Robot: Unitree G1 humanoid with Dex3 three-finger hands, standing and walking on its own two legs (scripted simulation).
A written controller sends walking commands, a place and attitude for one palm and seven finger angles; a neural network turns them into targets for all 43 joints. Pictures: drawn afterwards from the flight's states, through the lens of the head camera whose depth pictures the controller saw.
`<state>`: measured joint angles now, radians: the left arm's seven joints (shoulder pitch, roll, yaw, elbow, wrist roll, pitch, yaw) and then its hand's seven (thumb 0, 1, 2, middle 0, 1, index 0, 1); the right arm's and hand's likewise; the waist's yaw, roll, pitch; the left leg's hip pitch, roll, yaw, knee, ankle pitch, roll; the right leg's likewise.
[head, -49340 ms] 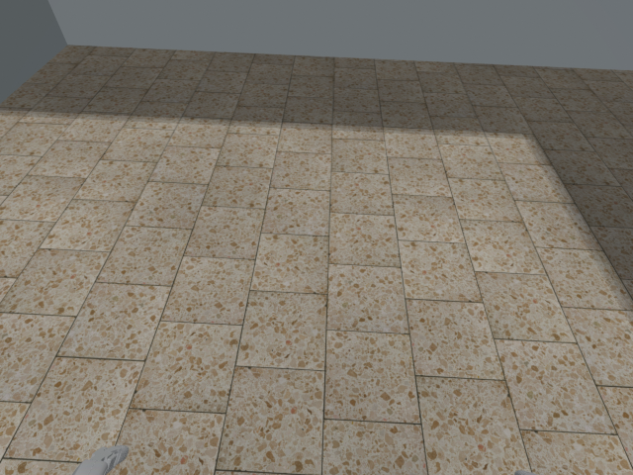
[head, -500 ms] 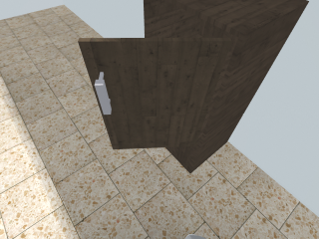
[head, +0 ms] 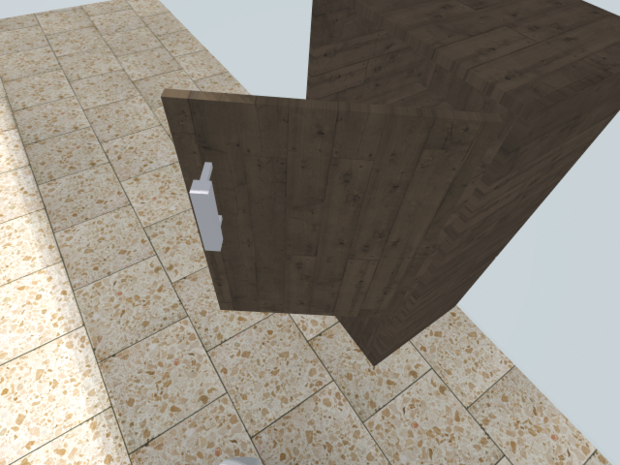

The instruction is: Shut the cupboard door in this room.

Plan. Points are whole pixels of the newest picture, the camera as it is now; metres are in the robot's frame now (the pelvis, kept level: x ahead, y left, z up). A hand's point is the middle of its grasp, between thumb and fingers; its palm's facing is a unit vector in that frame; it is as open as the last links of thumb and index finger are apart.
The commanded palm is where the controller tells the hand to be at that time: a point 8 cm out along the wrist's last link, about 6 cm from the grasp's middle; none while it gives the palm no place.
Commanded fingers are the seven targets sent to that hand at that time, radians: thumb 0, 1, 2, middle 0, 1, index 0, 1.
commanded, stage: come to a stop and stand still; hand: left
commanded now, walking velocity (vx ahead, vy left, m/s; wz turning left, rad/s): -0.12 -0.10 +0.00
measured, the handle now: (210, 207) +0.45 +0.20 +0.02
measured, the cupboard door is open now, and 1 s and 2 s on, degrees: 54 54 54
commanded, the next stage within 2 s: look again from close up in 0.96 s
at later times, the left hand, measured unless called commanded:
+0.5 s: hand out of the picture +0.00 +0.15 -0.17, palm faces +0.00 -0.97 -0.25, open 7.4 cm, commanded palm none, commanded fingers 0.00 0.90 0.90 -0.20 -0.30 -0.20 -0.30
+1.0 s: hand out of the picture -0.11 +0.15 -0.18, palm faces +0.04 -0.98 -0.21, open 7.4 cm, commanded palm none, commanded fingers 0.00 0.90 0.90 -0.20 -0.30 -0.20 -0.30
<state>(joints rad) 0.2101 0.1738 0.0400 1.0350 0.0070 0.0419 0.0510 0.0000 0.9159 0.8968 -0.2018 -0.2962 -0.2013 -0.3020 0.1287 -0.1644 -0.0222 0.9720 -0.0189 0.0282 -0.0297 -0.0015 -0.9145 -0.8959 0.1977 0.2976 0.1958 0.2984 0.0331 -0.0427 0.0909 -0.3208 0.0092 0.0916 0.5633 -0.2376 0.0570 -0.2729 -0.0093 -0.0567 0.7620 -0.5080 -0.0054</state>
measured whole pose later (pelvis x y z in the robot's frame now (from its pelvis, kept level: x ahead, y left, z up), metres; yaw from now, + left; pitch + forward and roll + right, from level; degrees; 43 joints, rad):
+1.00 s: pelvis -0.10 -0.04 +0.00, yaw +0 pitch -3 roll -1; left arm 0.35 0.20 0.01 1.03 0.02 0.01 0.02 0.00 0.91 0.90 -0.20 -0.30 -0.20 -0.30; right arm 0.29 -0.19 -0.03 1.02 -0.02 0.02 -0.01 0.00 -0.90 -0.90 0.20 0.30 0.20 0.30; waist 0.00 0.00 0.04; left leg -0.41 0.01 -0.04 0.53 -0.19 0.01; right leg -0.26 0.01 0.03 0.61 -0.36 -0.01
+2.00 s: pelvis -0.15 -0.04 +0.02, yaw +3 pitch +0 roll +1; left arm 0.41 0.13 0.01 1.08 0.02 -0.03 0.02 0.00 0.91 0.90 -0.20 -0.30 -0.20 -0.30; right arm 0.29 -0.17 -0.04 1.03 -0.02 0.03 0.02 0.00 -0.92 -0.90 0.20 0.30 0.20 0.30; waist 0.01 0.00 0.02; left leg -0.48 0.01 0.03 0.91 -0.26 0.01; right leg -0.07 0.00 -0.08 0.34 -0.26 -0.05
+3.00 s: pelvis +0.06 -0.05 +0.00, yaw +3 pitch +0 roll +2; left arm 0.25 0.15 0.03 1.05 0.01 0.03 0.04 0.00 0.91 0.90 -0.20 -0.30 -0.20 -0.30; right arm 0.13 -0.13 -0.02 1.00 -0.02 0.01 -0.04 0.00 -0.92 -0.90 0.20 0.30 0.20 0.30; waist 0.05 -0.06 0.10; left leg -0.29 0.00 0.12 0.49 -0.20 0.03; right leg -0.27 -0.03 -0.07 0.71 -0.48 -0.01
